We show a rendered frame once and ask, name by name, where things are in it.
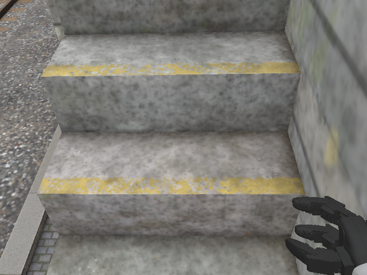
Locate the right robot forearm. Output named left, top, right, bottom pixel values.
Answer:
left=352, top=263, right=367, bottom=275

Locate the right robot hand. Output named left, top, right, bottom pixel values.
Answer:
left=285, top=196, right=367, bottom=275

